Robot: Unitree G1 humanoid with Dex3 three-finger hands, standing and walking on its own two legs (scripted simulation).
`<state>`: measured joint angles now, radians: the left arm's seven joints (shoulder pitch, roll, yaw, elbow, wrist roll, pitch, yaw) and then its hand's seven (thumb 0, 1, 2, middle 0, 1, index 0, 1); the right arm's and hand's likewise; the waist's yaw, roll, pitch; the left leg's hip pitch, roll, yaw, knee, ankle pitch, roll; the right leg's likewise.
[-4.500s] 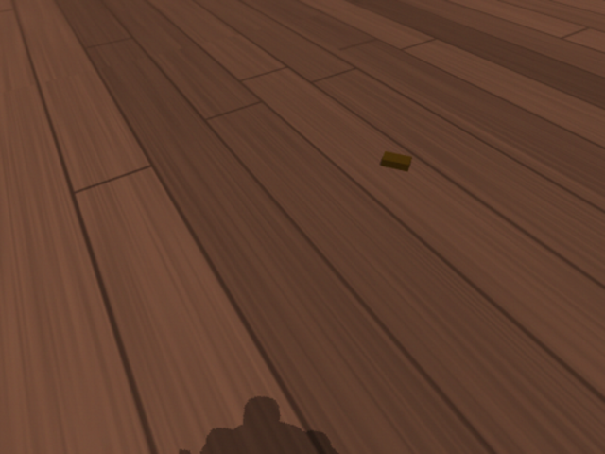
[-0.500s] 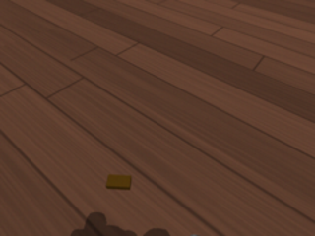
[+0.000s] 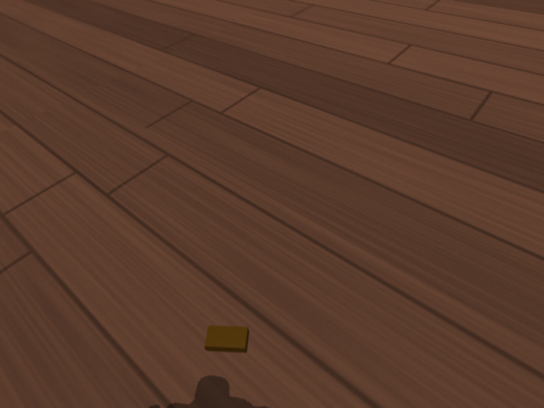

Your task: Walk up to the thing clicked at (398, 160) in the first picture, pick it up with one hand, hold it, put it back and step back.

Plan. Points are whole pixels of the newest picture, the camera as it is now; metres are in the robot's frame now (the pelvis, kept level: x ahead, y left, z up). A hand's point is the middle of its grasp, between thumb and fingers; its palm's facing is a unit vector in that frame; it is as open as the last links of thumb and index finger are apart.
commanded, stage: walk up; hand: left
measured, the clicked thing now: (227, 338) +0.51 +0.26 -0.74
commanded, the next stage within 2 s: stand in 1.78 s
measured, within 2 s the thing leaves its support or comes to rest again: neither
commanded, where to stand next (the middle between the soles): +0.09 +0.00 m, yaw -1 degrees
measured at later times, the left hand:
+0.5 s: hand out of the picture +0.09 +0.28 -0.15, palm faces +0.00 -0.94 -0.34, open 7.4 cm
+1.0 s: hand out of the picture +0.15 +0.25 -0.14, palm faces -0.03 -0.94 -0.33, open 7.4 cm
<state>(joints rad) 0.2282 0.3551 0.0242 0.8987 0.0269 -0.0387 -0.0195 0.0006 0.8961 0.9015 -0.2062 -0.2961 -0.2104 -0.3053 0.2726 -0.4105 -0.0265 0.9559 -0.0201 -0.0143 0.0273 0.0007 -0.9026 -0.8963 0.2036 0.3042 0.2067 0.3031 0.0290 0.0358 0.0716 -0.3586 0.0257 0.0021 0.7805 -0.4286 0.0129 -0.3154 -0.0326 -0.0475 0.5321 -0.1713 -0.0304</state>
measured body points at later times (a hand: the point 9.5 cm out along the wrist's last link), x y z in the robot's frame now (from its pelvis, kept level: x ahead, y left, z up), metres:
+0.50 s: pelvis +0.04 +0.02 +0.01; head +0.04 +0.02 +0.46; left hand +0.09 +0.33 -0.13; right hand +0.13 -0.28 -0.12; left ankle +0.05 +0.13 -0.73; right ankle +0.05 -0.12 -0.73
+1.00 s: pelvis +0.06 +0.00 +0.01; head +0.07 +0.01 +0.46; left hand +0.16 +0.30 -0.12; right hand +0.13 -0.31 -0.11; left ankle +0.05 +0.13 -0.73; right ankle +0.05 -0.12 -0.73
